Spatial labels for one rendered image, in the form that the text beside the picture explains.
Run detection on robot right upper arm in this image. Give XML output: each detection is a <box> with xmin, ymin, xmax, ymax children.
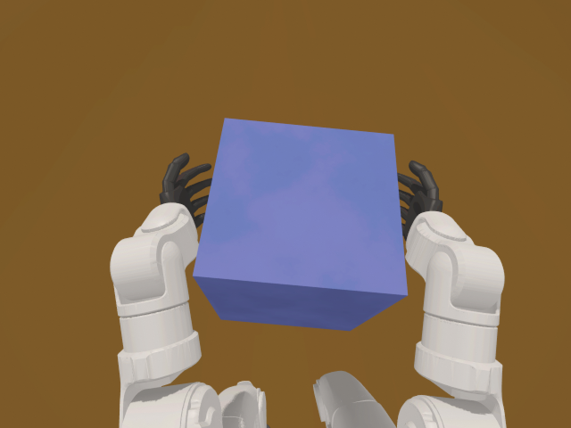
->
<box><xmin>397</xmin><ymin>395</ymin><xmax>500</xmax><ymax>428</ymax></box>

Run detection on robot left upper arm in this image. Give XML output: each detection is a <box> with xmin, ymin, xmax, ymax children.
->
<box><xmin>122</xmin><ymin>382</ymin><xmax>223</xmax><ymax>428</ymax></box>

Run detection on robot thigh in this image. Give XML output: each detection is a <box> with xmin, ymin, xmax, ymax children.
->
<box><xmin>313</xmin><ymin>371</ymin><xmax>396</xmax><ymax>428</ymax></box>
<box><xmin>219</xmin><ymin>385</ymin><xmax>267</xmax><ymax>428</ymax></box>

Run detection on right robot thigh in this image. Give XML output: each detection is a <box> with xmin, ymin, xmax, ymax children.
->
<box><xmin>313</xmin><ymin>371</ymin><xmax>396</xmax><ymax>428</ymax></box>

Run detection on left robot forearm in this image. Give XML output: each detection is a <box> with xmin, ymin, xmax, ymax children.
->
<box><xmin>110</xmin><ymin>202</ymin><xmax>202</xmax><ymax>428</ymax></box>

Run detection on left robot hand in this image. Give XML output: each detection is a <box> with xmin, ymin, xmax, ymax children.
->
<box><xmin>160</xmin><ymin>152</ymin><xmax>212</xmax><ymax>228</ymax></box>

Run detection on right robot hand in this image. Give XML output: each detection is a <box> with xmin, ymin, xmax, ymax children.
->
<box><xmin>397</xmin><ymin>160</ymin><xmax>443</xmax><ymax>241</ymax></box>

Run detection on left robot thigh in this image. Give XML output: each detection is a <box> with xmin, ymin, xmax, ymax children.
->
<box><xmin>219</xmin><ymin>385</ymin><xmax>267</xmax><ymax>428</ymax></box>

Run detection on right robot forearm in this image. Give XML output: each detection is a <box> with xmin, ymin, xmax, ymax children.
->
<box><xmin>405</xmin><ymin>211</ymin><xmax>507</xmax><ymax>428</ymax></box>

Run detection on carton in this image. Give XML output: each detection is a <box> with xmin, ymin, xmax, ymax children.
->
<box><xmin>193</xmin><ymin>118</ymin><xmax>408</xmax><ymax>331</ymax></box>

